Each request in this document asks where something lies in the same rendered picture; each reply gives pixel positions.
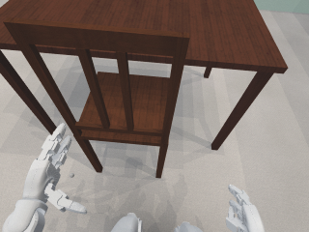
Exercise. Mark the robot left thigh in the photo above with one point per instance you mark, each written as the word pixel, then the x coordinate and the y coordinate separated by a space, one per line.
pixel 128 224

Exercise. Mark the chair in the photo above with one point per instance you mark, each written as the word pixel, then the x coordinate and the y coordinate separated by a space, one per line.
pixel 121 107

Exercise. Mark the robot left hand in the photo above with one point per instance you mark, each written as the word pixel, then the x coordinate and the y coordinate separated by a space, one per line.
pixel 46 168

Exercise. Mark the robot right hand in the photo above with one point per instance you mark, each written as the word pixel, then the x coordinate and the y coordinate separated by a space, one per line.
pixel 249 219

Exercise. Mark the table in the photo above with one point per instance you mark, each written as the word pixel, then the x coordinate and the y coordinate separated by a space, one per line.
pixel 223 34

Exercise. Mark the robot left forearm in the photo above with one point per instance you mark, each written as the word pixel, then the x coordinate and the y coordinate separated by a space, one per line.
pixel 28 216

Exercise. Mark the robot right shin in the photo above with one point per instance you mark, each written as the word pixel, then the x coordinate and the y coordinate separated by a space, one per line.
pixel 185 223

